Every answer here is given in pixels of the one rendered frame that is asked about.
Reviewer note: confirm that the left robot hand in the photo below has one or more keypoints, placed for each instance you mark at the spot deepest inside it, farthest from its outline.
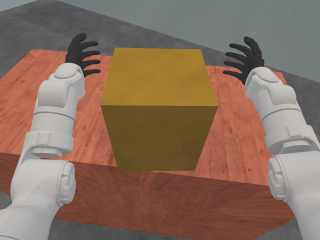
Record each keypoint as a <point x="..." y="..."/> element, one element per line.
<point x="76" y="56"/>

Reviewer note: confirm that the carton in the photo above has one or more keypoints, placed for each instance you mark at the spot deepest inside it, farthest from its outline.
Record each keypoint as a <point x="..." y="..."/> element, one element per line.
<point x="158" y="106"/>

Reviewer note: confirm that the right robot hand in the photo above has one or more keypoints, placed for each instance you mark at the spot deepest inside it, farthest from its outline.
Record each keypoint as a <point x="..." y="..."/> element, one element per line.
<point x="253" y="59"/>

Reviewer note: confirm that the left robot upper arm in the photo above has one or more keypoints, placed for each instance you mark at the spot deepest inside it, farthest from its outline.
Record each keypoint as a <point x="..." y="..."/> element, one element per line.
<point x="40" y="188"/>

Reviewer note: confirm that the robot right forearm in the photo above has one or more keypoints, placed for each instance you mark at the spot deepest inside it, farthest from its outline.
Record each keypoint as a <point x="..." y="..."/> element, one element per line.
<point x="285" y="127"/>

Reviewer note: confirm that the right robot upper arm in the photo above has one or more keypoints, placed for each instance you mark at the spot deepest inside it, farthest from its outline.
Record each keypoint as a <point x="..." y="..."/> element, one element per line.
<point x="295" y="179"/>

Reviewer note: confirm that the pedestal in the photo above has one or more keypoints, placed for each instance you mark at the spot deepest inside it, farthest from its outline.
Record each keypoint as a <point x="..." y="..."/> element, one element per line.
<point x="226" y="197"/>

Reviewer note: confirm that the robot left forearm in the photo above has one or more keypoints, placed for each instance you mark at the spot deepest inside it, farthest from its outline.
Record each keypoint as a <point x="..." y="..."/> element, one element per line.
<point x="54" y="114"/>

